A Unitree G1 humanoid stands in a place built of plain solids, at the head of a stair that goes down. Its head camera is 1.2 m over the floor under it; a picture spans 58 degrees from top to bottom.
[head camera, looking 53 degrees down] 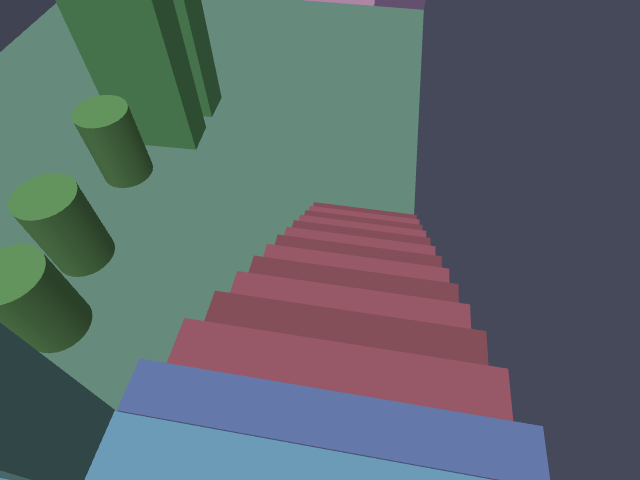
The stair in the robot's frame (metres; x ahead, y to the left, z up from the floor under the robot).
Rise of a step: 0.20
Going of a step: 0.23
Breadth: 1.12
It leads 9 degrees to the right of straight ahead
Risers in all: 13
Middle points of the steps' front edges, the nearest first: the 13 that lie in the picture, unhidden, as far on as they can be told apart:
0.39 -0.03 0.00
0.61 -0.07 -0.19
0.84 -0.11 -0.39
1.07 -0.15 -0.59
1.29 -0.18 -0.78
1.52 -0.22 -0.98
1.75 -0.26 -1.17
1.97 -0.30 -1.37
2.20 -0.34 -1.57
2.43 -0.37 -1.76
2.65 -0.41 -1.96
2.88 -0.45 -2.16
3.11 -0.49 -2.35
